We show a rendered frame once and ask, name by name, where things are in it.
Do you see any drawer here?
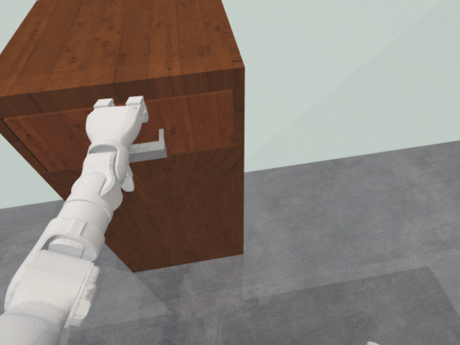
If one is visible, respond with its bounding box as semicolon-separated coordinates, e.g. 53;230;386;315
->
3;89;234;171

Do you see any cabinet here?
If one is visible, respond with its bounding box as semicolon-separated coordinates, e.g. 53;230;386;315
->
0;0;245;273

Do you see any left robot hand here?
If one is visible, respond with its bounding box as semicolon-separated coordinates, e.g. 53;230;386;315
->
86;96;149;192

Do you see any handle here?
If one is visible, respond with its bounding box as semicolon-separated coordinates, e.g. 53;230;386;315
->
128;129;167;162

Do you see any robot left upper arm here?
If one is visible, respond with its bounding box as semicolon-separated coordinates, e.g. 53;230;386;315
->
0;249;100;345

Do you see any robot left forearm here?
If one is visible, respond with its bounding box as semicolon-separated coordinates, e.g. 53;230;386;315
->
4;140;129;312

